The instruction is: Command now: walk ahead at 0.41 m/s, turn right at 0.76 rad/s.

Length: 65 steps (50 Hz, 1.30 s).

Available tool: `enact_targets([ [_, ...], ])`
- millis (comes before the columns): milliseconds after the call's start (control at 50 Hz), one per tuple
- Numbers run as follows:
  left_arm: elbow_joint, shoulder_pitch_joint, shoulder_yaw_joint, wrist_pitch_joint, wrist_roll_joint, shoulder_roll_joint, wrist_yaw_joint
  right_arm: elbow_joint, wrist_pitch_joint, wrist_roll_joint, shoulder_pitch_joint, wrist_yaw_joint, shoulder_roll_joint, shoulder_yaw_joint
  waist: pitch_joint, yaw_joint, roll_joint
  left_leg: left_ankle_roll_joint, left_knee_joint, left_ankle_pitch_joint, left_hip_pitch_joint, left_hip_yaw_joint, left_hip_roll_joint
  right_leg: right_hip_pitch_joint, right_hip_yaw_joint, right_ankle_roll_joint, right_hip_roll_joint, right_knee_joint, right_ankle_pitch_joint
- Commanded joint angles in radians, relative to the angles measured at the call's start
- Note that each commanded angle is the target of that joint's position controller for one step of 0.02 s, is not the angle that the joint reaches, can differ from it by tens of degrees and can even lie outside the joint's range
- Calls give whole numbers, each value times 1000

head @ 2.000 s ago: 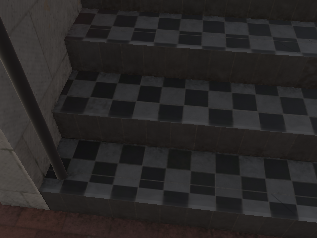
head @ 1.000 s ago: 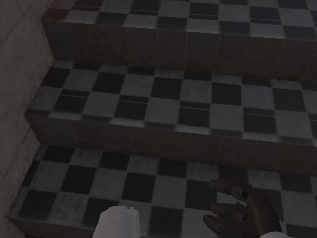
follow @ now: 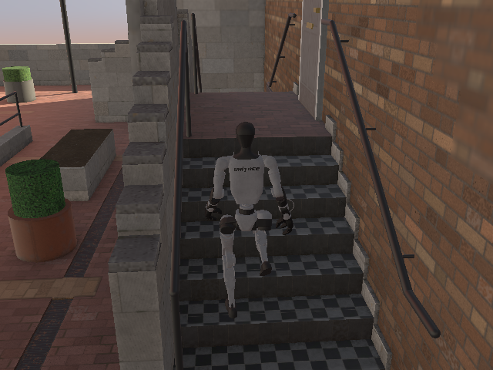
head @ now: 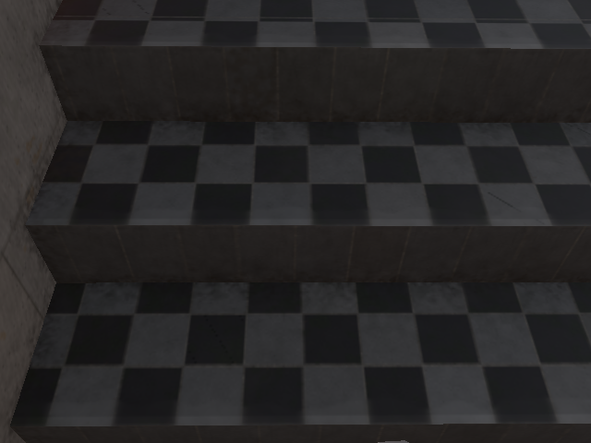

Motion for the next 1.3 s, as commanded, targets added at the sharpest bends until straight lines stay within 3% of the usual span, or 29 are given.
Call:
enact_targets([
  [20,-161,-106,-59,70,-3,-121,35,19,-53,11,44,19,3,28,167,36,119,59,-445,547,-7,-90,274,-274,-37,1,-16,105,-146],
  [60,-237,-201,-82,85,12,-113,48,24,-28,24,-6,29,-20,29,189,104,79,5,-503,570,-109,62,166,-175,-120,1,-61,-268,-117],
  [100,-204,-161,-73,118,1,-36,23,-21,-7,50,-4,6,-141,-7,-10,114,114,82,-571,771,-219,139,74,409,-262,18,-28,-679,98],
  [140,-114,27,-34,139,-5,43,40,-119,-36,80,-46,-18,-320,-53,-284,158,198,124,-332,1662,101,90,187,638,-295,6,-10,-813,45],
  [180,-65,212,8,141,15,144,32,-202,-27,95,-129,24,-325,-72,-443,208,203,91,122,1768,279,12,229,843,-234,-29,45,-1076,-41],
  [200,-61,161,37,126,-22,199,12,-235,-13,105,-121,52,-246,-64,-401,187,107,17,490,1089,149,-9,130,941,-64,-77,62,-1449,67],
  [220,-99,-9,75,117,-28,301,3,-327,3,52,-164,88,-87,-27,-284,100,-211,-81,1214,51,-454,-89,-147,992,640,-283,-166,-1717,359],
  [240,-140,-42,85,113,-11,334,0,-378,-12,-14,-88,83,-60,-16,-426,41,-106,-60,1529,43,-504,-312,-128,1020,824,-351,-309,-1774,787],
  [260,-117,-82,66,98,20,290,15,-400,4,-26,-74,56,-26,2,-454,-25,-20,-44,1573,121,-528,-335,-113,970,871,-302,-296,-1835,233],
  [280,-77,-61,45,85,22,215,25,-425,25,-28,-122,30,-8,20,-235,-49,73,-44,1536,128,-599,-311,-94,779,766,-229,-220,-1845,-91],
  [340,22,-22,18,49,17,159,25,-478,80,-52,-130,-18,13,52,28,-121,86,-29,1437,87,-708,-316,-41,601,415,-109,-71,-1770,209],
  [380,63,59,13,15,-10,175,7,-491,91,-51,-167,-37,-39,42,26,-99,107,-53,1305,-9,-696,-248,-14,633,300,-89,-55,-1724,567],
  [420,99,191,22,-13,-5,209,-6,-491,101,-38,-194,-49,6,51,-90,-48,47,-39,1516,-50,-828,-190,-35,849,315,-103,-113,-1680,857],
  [520,98,214,16,-6,23,223,9,-627,131,-41,-457,-53,166,104,-46,-22,36,-29,1568,-27,-1060,-202,-31,884,434,-98,-139,-1750,370],
  [620,63,165,7,44,11,250,76,-676,187,-9,-439,-42,150,113,-89,-36,-66,-46,1186,-70,-795,-162,28,921,388,-102,-257,-1968,556],
  [680,70,198,23,47,-7,253,80,-596,190,8,-364,-9,137,101,-122,-23,-57,59,966,-298,-661,-165,40,1084,218,-62,-313,-1946,848],
  [760,58,201,14,66,-32,222,48,-460,171,41,-220,5,120,71,-200,-29,-94,111,530,-283,-231,-53,-111,1061,-4,-26,-267,-1742,1500],
  [780,18,140,30,76,-33,253,39,-449,155,54,-187,2,80,56,-213,-83,-30,114,322,-166,-135,-214,-55,1018,-9,31,-263,-1624,1284],
  [800,-56,71,29,87,-30,237,17,-439,172,25,-166,-18,-24,15,-227,-113,267,205,175,-198,-92,-596,44,803,-130,103,-122,-1370,1068],
  [820,-104,-29,31,89,19,211,-5,-447,189,5,-216,-33,-35,7,-236,-146,433,295,-116,-286,-95,-1021,139,568,-82,140,16,-943,156],
  [840,-139,-63,-5,82,55,110,-6,-461,189,12,-269,-26,-66,-5,-165,-102,349,294,-176,-340,-216,-1116,115,467,73,163,29,-525,4],
  [860,-129,12,-23,78,46,54,3,-439,182,-6,-305,-19,-65,-11,-69,-40,226,273,-80,-366,-340,-1004,88,432,118,147,-3,-369,-12],
  [880,-133,43,-37,82,51,45,16,-415,166,-15,-291,-18,-23,-4,49,-14,87,225,31,-290,-429,-833,41,409,105,134,-38,-425,-6],
  [920,-131,53,-57,88,45,32,9,-385,130,-8,-276,-15,14,8,65,3,-7,204,132,-138,-356,-657,-21,371,-5,153,-30,-520,110],
  [1020,-172,-37,-72,100,24,27,10,-346,103,-1,-135,-49,-22,-8,-28,-55,149,204,185,299,-157,-661,-21,332,-39,160,10,-628,148],
  [1120,-175,-87,-73,92,27,44,15,-380,116,3,-152,-76,-29,-23,-126,-78,154,215,212,411,-69,-773,-1,335,2,169,16,-715,165],
  [1180,-209,-109,-81,115,11,35,46,-398,128,-19,-111,-73,-52,-42,-123,-118,160,245,217,415,-78,-876,32,354,99,186,5,-833,-78],
  [1260,-217,-123,-70,118,33,48,36,-426,135,-26,-153,-73,-75,-49,-87,-139,143,242,194,409,-165,-952,10,418,92,192,18,-893,-87],
  [1300,-226,-117,-61,107,17,70,34,-422,139,-32,-163,-68,-92,-52,-104,-131,169,215,216,417,-203,-932,-14,492,129,171,3,-956,-106],
])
